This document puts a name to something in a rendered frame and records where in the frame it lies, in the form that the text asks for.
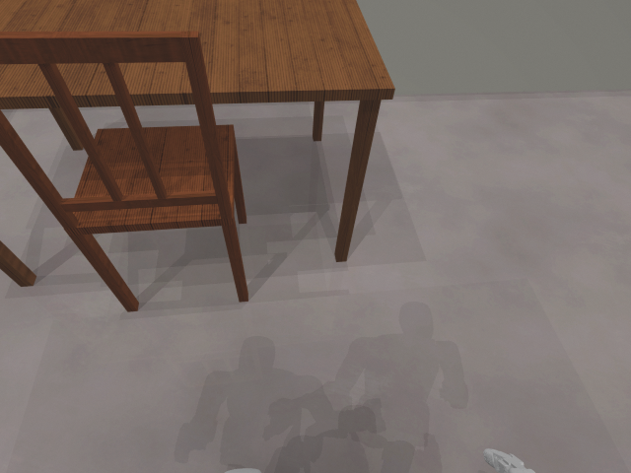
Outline robot right hand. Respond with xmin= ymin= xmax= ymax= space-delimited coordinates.
xmin=483 ymin=448 xmax=535 ymax=473

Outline table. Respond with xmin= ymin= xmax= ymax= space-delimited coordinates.
xmin=0 ymin=0 xmax=395 ymax=287

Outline chair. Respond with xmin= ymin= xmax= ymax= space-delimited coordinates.
xmin=0 ymin=32 xmax=248 ymax=312

